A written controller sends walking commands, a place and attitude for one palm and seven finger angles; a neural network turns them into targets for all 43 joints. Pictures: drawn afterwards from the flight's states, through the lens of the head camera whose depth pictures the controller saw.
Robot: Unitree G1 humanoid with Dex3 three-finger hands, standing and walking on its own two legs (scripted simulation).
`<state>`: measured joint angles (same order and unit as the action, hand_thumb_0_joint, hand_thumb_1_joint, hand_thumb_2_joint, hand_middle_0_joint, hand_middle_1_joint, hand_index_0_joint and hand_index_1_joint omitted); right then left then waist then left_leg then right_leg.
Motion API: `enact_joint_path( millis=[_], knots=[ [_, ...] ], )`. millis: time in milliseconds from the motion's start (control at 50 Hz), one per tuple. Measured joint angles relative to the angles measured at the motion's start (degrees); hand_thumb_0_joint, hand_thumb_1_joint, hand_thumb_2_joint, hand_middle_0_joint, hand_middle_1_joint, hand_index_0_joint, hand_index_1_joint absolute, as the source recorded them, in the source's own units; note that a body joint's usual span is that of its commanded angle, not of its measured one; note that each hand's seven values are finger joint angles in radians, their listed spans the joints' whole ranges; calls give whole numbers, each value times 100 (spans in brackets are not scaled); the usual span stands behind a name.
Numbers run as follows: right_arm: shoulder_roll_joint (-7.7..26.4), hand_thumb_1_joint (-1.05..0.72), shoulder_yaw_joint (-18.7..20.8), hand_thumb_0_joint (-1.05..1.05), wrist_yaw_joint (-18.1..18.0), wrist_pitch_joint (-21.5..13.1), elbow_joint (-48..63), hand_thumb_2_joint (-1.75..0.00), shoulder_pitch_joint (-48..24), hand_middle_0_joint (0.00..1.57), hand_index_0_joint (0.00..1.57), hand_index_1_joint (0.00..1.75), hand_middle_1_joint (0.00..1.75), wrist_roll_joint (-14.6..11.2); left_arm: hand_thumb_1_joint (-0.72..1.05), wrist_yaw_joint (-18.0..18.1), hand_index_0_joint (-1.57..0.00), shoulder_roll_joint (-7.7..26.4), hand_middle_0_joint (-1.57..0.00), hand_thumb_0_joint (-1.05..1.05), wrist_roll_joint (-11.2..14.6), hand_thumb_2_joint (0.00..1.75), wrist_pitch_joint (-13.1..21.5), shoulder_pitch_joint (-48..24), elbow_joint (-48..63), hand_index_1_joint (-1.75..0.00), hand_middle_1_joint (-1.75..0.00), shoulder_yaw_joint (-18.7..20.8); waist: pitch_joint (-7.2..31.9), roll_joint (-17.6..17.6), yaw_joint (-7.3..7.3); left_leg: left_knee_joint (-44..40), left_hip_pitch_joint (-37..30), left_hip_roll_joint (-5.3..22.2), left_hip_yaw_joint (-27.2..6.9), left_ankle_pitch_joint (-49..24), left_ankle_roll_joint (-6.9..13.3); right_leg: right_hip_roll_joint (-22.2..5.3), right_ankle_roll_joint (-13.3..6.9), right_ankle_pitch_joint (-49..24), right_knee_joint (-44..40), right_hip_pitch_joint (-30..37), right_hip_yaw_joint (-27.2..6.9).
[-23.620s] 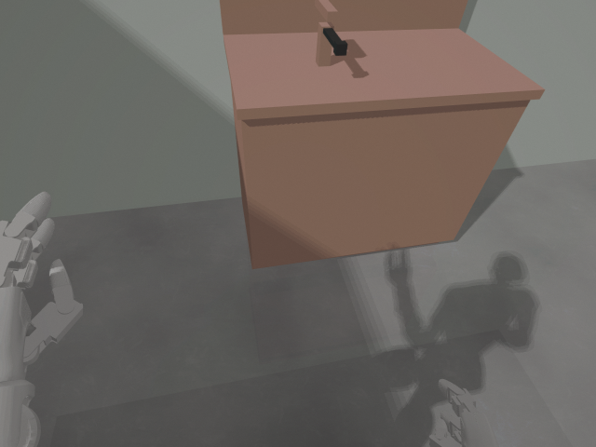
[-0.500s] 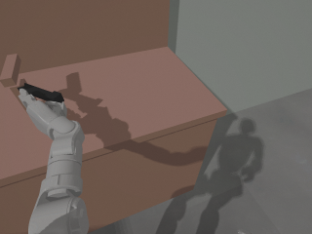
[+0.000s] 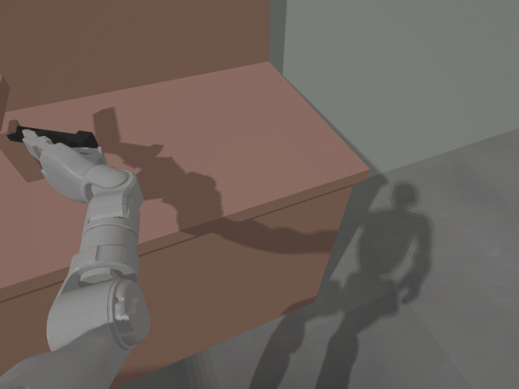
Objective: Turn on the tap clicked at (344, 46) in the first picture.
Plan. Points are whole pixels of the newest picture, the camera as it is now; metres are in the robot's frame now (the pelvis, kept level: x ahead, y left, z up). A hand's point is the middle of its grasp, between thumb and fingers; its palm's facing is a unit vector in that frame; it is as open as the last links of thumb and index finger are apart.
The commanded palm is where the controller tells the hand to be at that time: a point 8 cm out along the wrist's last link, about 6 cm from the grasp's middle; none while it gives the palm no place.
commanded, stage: push the lever round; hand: left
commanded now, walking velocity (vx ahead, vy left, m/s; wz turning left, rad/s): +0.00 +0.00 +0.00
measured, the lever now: (84, 143) +0.47 +0.29 +0.14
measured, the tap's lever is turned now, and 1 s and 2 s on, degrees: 56 82 82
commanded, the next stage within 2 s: lift the hand up off the lever in 0.52 s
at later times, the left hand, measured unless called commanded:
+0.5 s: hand (109, 140) +0.48 +0.25 +0.14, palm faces +0.85 -0.51 -0.12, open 7.8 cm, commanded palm +0.44 +0.27 +0.14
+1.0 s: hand (104, 130) +0.50 +0.26 +0.15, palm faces +0.85 -0.51 -0.10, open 7.8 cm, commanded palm +0.44 +0.27 +0.16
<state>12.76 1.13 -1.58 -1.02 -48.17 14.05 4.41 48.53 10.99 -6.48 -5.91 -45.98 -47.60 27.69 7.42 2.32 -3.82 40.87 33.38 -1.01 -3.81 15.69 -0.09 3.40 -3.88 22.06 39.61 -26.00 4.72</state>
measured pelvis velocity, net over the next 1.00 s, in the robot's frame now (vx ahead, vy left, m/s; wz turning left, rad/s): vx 0.02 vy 0.01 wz -0.03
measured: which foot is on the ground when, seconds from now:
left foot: down 0.00-1.00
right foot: down 0.00-1.00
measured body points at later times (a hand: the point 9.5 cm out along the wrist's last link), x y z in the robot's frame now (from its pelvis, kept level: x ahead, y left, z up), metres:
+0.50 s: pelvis +0.01 +0.00 +0.00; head +0.04 +0.00 +0.45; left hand +0.44 +0.28 +0.15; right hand +0.02 -0.26 -0.14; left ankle +0.05 +0.12 -0.71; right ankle -0.02 -0.07 -0.71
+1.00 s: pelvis +0.02 +0.01 +0.00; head +0.06 +0.01 +0.45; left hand +0.45 +0.29 +0.16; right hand +0.04 -0.25 -0.13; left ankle +0.05 +0.12 -0.71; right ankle -0.02 -0.07 -0.71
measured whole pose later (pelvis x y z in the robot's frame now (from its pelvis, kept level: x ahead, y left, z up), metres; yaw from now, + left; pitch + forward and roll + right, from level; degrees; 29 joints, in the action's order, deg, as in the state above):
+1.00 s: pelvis +0.02 +0.01 +0.00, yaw -2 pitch +11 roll -2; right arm 13.2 1.4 1.1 -0.7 -47.6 19.9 5.0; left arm 48.1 16.3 -8.1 -3.8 -51.1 -53.8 31.9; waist 8.2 2.5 -6.6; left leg 40.9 34.3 -0.4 -2.4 17.7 0.6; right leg 3.9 -3.2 22.4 37.5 -26.4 3.1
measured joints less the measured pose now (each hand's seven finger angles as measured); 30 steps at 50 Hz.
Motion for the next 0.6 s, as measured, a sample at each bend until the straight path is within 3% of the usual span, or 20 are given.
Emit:
enact_joint_path(
  millis=[320,600],
  knots=[
    [36,-90,22,1,95,74,10,-89,392,20,20,30,30,56,90,-13,-15,424,-16,1,-204,91,299,-471,-770,-15,-15,340,55,-5,-232,90,247,60,54,56,-3,52,-6,12,65,-260,-56],
    [52,-90,15,1,191,22,-14,-89,469,20,20,30,30,108,91,55,-15,592,-16,1,-279,91,417,-851,-1172,-15,-15,381,43,-1,-330,155,410,58,49,101,31,54,25,20,51,-383,-52]
  ],
)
